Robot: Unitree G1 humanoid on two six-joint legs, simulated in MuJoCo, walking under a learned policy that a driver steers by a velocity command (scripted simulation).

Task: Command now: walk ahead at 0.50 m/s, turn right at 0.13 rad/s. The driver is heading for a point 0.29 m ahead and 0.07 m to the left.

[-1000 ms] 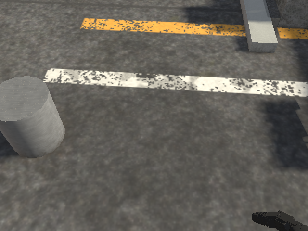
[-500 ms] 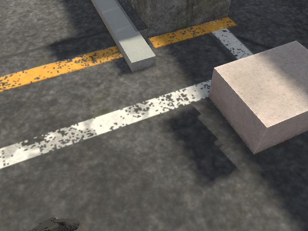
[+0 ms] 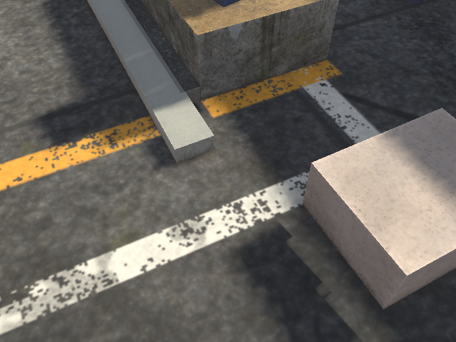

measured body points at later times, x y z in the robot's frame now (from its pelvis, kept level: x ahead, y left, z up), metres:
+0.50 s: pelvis +0.20 +0.02 +0.00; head +0.22 +0.02 +0.45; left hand +0.32 +0.26 -0.13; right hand +0.24 -0.22 -0.14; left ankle +0.17 +0.11 -0.73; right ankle +0.28 -0.08 -0.73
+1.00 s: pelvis +0.24 +0.00 +0.01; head +0.24 +0.00 +0.46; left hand +0.27 +0.24 -0.14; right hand +0.23 -0.23 -0.15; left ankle +0.17 +0.11 -0.73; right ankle +0.28 -0.08 -0.73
